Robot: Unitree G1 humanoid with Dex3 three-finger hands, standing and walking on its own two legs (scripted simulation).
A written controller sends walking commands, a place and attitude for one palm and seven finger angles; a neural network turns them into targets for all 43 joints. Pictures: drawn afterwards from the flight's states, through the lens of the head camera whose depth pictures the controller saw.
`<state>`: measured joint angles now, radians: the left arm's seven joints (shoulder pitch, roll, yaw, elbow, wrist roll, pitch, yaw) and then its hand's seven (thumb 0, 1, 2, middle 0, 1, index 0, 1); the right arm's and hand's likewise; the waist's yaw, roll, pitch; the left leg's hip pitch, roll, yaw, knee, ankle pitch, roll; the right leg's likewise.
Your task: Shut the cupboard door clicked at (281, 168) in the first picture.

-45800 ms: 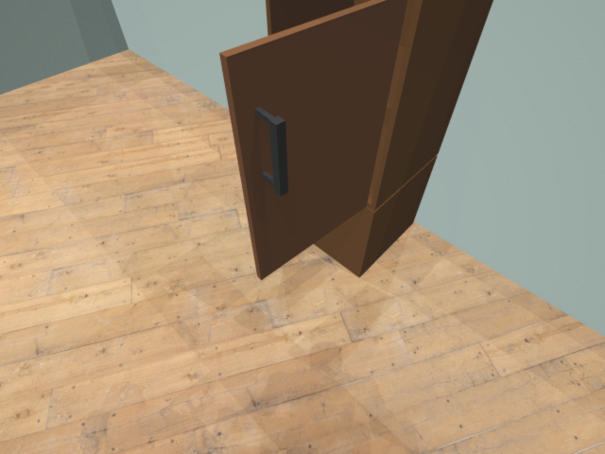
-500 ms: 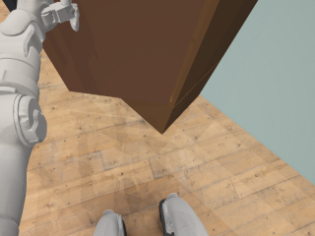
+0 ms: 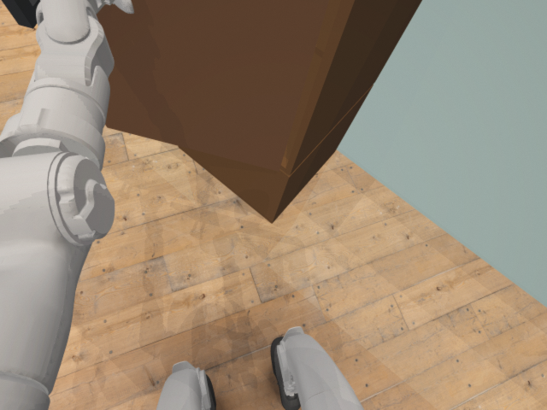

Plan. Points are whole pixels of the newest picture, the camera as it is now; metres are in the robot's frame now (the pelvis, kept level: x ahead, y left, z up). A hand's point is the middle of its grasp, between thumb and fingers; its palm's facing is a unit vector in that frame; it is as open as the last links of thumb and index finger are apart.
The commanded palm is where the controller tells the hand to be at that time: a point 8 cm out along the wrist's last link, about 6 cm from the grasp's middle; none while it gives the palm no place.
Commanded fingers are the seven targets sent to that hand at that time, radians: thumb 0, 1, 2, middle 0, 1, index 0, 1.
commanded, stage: pull the fist back off the door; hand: left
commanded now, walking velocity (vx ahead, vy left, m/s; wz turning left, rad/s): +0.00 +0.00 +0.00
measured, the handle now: out of the picture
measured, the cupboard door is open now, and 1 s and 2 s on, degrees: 26 26 26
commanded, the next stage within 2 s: draw the hand back to the body in 0.64 s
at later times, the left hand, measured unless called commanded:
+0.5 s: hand (108, 33) +0.54 +0.07 +0.15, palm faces +0.04 -1.00 -0.01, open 3.1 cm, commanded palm +0.50 +0.11 +0.15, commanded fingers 0.00 0.90 0.90 -1.30 -1.50 -1.30 -1.50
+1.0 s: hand (76, 72) +0.48 +0.10 +0.16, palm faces +0.07 -1.00 -0.02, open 3.1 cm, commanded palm +0.42 +0.15 +0.17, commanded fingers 0.00 0.90 0.90 -1.30 -1.50 -1.30 -1.50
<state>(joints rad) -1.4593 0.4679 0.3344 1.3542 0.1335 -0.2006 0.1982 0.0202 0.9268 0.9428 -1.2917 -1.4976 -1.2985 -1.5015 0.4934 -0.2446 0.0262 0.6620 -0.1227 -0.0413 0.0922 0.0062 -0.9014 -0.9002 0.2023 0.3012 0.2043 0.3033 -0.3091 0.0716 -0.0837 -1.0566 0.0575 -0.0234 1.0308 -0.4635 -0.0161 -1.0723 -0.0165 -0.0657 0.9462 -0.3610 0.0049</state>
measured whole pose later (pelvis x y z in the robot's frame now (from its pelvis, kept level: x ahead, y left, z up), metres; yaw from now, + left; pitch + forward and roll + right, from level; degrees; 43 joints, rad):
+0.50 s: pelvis +0.02 +0.00 +0.04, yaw +0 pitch +17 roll -1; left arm -1.01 0.23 0.25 1.16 -0.02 -0.34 0.11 0.01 0.90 0.90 -1.29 -1.50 -1.30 -1.50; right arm 0.44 -0.28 -0.04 0.67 -0.05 0.00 0.06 0.01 -0.90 -0.90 0.20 0.30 0.20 0.30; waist -0.17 0.04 -0.10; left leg -0.70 0.05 0.01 0.82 -0.42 -0.01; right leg -0.74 -0.02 -0.04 0.77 -0.33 0.01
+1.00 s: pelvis +0.01 +0.00 +0.05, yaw -2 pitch +12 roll +0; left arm -0.74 0.20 0.26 0.92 -0.08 -0.30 0.07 0.01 0.90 0.90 -1.29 -1.50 -1.30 -1.50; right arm 0.43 -0.24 -0.01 0.66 -0.01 0.00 0.02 0.01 -0.90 -0.90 0.20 0.30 0.20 0.30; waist -0.11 0.05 -0.09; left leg -0.56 0.05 0.06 0.75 -0.39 -0.01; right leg -0.63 -0.02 0.00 0.73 -0.30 0.01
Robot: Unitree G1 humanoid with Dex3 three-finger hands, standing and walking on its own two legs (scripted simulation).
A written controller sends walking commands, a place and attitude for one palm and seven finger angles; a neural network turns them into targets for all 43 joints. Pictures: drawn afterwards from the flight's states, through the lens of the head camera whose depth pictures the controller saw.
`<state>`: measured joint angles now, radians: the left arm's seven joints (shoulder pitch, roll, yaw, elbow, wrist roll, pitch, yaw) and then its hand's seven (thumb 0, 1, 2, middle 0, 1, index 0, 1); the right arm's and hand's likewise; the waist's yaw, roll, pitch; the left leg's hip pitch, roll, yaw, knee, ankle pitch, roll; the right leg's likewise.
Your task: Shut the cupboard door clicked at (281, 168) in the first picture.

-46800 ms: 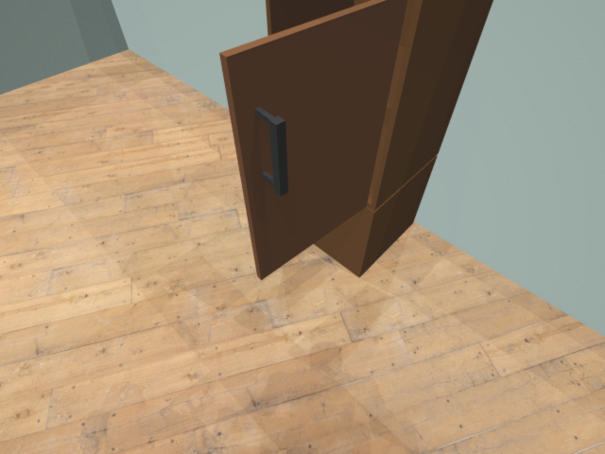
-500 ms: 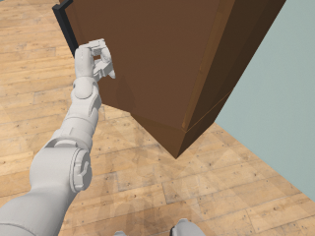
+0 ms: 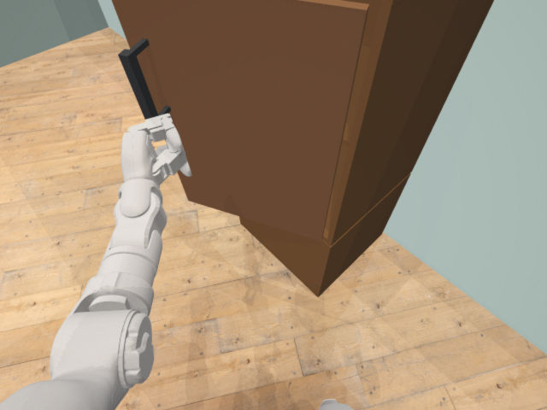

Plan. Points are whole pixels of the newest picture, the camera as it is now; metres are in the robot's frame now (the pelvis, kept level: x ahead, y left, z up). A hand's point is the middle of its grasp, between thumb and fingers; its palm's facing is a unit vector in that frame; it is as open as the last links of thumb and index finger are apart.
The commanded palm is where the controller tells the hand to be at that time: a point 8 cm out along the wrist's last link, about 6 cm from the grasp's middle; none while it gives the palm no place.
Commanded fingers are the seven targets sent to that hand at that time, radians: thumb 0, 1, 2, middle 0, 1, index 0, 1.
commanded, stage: draw the hand back to the body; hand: left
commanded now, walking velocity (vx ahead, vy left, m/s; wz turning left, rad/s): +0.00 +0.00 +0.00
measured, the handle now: (148, 87) +0.67 +0.20 +0.10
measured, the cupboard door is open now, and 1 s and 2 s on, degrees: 26 26 26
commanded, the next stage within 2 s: step back with the hand held close in 1.34 s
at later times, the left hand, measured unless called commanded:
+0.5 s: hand (92, 242) +0.30 +0.18 +0.15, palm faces +0.23 -0.95 -0.21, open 3.2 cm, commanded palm +0.26 +0.23 +0.17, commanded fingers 0.00 0.90 0.90 -0.81 -0.96 -0.81 -0.96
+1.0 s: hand out of the picture +0.19 +0.28 +0.19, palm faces +0.51 -0.74 -0.43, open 6.4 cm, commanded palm +0.14 +0.31 +0.20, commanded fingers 0.00 0.90 0.90 -0.20 -0.30 -0.20 -0.30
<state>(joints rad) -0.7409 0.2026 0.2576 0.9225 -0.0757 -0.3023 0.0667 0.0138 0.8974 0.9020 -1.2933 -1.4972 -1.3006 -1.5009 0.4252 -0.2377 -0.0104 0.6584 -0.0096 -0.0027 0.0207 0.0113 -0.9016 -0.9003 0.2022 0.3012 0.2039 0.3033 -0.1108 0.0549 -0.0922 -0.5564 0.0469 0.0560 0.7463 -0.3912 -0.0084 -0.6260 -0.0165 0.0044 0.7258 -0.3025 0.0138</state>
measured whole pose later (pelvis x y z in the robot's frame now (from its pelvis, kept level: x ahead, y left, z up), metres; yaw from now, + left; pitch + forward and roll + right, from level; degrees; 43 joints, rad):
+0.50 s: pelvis +0.00 -0.01 +0.03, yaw +2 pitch -2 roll +0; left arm -0.05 0.24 0.09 0.11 -0.06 -0.09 0.06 0.01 0.89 0.90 -1.06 -1.23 -1.06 -1.24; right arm 0.15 -0.23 0.03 0.58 0.03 -0.04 -0.08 0.01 -0.90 -0.90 0.20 0.30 0.20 0.30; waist 0.03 0.05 -0.01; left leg -0.15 0.03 0.02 0.46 -0.28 -0.02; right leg -0.21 -0.03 -0.04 0.47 -0.22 0.01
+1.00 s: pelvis +0.02 +0.00 +0.03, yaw +3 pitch -4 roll +0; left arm 0.47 0.34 0.35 -0.34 -0.06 -0.09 0.11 0.01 0.89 0.90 -0.38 -0.50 -0.39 -0.50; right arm 0.22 -0.23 0.01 0.65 0.00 -0.08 -0.08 0.02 -0.90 -0.90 0.20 0.30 0.20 0.30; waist 0.06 0.09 -0.01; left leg -0.06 0.03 0.02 0.41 -0.28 -0.01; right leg -0.12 -0.03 -0.05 0.42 -0.22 0.02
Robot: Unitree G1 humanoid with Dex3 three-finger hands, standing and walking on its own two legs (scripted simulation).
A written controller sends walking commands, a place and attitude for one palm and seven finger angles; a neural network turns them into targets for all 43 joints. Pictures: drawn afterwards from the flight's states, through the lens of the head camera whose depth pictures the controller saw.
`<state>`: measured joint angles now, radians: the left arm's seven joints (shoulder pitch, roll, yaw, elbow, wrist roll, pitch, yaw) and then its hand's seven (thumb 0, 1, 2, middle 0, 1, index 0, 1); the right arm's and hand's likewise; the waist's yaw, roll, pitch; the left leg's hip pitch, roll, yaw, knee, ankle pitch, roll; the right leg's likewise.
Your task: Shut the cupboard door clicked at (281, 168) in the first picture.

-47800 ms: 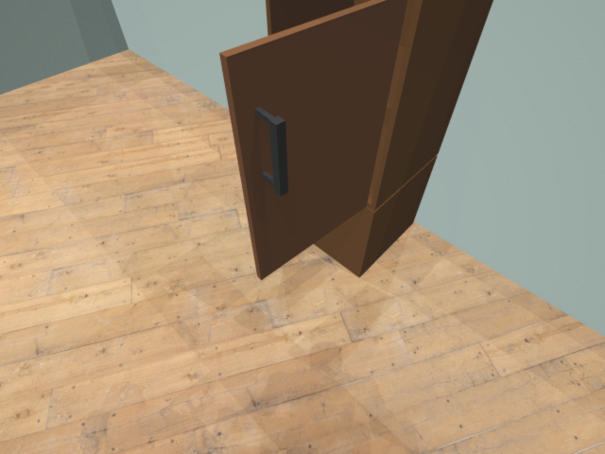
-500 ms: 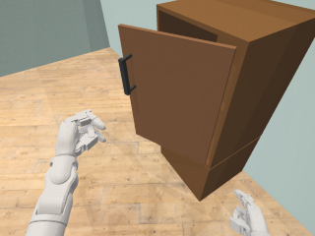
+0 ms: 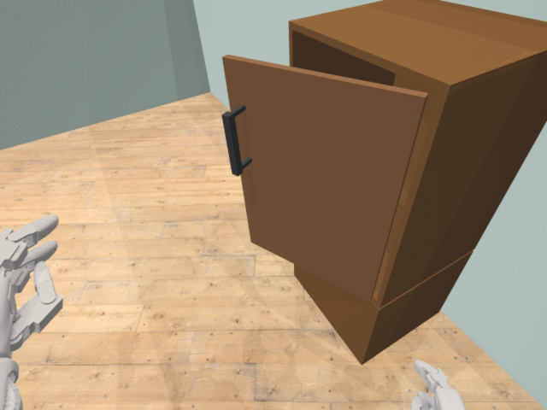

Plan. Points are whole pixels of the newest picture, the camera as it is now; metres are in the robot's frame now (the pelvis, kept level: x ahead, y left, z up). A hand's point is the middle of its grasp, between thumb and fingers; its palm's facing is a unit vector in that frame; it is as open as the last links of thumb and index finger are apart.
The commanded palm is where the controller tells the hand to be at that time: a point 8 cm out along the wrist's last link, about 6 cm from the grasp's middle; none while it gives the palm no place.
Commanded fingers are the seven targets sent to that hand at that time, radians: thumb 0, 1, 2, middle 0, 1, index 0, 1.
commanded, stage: draw the hand back to the body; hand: left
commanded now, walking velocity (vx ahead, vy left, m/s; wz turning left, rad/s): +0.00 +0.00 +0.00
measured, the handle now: (238, 141) +0.66 +0.17 +0.07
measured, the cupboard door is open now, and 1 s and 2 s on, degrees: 26 26 26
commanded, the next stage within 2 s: step back with the hand held close in 0.34 s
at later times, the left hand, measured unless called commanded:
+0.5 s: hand (57, 298) +0.18 +0.27 +0.16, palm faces +0.48 -0.78 -0.40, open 7.4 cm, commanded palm +0.14 +0.30 +0.17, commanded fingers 0.00 0.90 0.90 -0.20 -0.30 -0.20 -0.30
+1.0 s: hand (16, 332) +0.14 +0.30 +0.15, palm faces +0.45 -0.76 -0.47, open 7.4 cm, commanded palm +0.08 +0.32 +0.17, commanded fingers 0.00 0.90 0.90 -0.20 -0.30 -0.20 -0.30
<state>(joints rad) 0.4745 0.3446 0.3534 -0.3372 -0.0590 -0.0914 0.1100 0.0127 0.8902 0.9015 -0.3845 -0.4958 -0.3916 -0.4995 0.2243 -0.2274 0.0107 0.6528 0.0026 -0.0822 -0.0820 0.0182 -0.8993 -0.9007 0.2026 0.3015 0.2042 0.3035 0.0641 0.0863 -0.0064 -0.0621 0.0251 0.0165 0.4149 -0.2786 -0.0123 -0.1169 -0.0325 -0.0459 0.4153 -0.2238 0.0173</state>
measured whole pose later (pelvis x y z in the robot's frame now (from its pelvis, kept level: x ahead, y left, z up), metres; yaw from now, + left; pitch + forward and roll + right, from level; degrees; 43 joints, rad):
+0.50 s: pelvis -0.01 +0.00 +0.00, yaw +0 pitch -4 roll +0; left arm 0.45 0.33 0.36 -0.35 -0.05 -0.10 0.11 0.01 0.89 0.90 -0.21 -0.30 -0.21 -0.30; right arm 0.21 -0.21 0.02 0.64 0.00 -0.12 -0.09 0.02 -0.90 -0.90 0.20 0.30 0.20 0.30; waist 0.06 0.07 0.01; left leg -0.08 0.02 0.02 0.43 -0.28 -0.01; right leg -0.13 -0.03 -0.04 0.41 -0.21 0.02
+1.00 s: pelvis -0.06 +0.02 -0.02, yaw -1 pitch +0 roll +0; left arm 0.52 0.42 0.44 -0.45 -0.04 -0.19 0.16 0.01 0.89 0.90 -0.21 -0.30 -0.21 -0.30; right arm 0.22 -0.22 0.01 0.55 0.01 -0.03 -0.09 0.02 -0.90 -0.90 0.20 0.30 0.20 0.30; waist 0.00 0.00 0.00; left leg -0.35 0.00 0.04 0.64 -0.29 0.03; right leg -0.39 -0.06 -0.01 0.59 -0.20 0.05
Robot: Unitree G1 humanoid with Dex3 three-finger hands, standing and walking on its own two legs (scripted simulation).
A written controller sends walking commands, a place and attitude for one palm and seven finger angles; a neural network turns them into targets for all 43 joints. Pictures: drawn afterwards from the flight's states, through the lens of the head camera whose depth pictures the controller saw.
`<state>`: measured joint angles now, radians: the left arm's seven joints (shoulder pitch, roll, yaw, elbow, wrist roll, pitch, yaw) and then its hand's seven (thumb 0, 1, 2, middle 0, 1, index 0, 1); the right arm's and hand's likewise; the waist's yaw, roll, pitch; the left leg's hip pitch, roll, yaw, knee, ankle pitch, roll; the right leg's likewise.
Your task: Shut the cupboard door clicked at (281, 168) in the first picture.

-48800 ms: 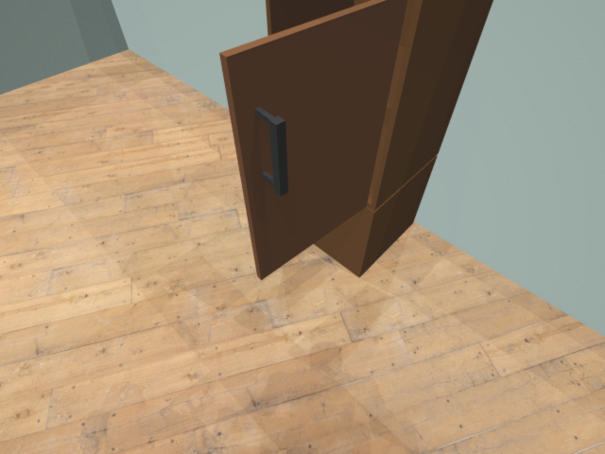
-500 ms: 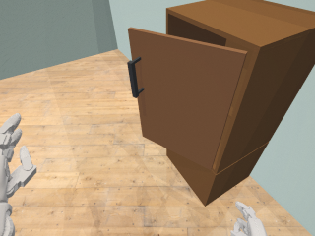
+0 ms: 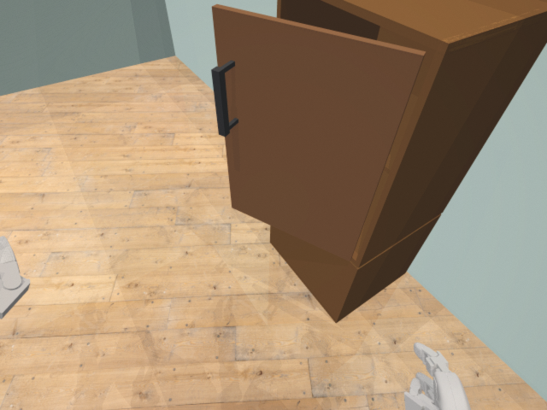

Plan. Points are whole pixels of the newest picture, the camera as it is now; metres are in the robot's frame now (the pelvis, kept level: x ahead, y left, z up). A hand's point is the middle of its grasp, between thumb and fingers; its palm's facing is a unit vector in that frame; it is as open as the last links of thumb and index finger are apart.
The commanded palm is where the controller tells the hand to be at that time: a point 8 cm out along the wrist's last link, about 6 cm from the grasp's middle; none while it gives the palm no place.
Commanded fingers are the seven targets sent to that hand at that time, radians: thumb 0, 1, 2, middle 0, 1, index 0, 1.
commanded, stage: step back with the hand held close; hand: left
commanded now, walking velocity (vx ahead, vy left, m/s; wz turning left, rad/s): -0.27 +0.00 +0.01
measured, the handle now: (226, 99) +0.72 +0.15 +0.09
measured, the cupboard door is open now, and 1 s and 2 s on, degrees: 26 26 26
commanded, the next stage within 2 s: stop stepping back and stand still in 0.72 s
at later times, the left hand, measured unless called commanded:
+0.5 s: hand out of the picture +0.12 +0.26 +0.18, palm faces +0.50 -0.70 -0.50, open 7.4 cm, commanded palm +0.04 +0.29 +0.19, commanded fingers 0.00 0.90 0.90 -0.20 -0.30 -0.20 -0.30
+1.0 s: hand out of the picture -0.07 +0.26 +0.20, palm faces +0.61 -0.65 -0.45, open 7.4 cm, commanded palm -0.12 +0.28 +0.19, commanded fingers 0.00 0.90 0.90 -0.20 -0.30 -0.20 -0.30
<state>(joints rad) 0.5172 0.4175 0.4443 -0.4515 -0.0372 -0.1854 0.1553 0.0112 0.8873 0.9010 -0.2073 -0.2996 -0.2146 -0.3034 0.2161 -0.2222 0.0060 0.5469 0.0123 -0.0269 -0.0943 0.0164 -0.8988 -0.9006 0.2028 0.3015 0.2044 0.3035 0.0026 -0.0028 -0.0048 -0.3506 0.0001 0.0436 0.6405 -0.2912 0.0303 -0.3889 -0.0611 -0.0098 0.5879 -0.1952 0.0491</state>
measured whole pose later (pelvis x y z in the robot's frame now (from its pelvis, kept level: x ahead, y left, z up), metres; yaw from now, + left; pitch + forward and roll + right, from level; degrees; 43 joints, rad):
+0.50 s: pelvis -0.07 -0.02 -0.02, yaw +6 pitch -1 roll -1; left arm 0.50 0.49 0.49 -0.49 0.00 -0.27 0.18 0.01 0.88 0.90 -0.21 -0.30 -0.22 -0.30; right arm 0.28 -0.22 -0.01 0.58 0.01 -0.09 -0.08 0.02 -0.90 -0.90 0.20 0.30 0.21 0.30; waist -0.07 -0.03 0.03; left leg -0.51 0.03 0.03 0.74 -0.26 0.04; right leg -0.48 0.00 0.03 0.67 -0.15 0.03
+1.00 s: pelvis -0.21 -0.04 -0.02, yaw +10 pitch -1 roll -1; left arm 0.53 0.51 0.52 -0.56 -0.08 -0.22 0.16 0.01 0.89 0.90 -0.21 -0.30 -0.21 -0.30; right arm 0.23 -0.14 -0.01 0.58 0.02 -0.12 -0.04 0.02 -0.90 -0.90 0.20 0.30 0.21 0.30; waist -0.01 -0.02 -0.04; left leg -0.64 0.15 0.21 0.67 -0.27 -0.02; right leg -0.27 0.01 -0.05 0.76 -0.61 -0.04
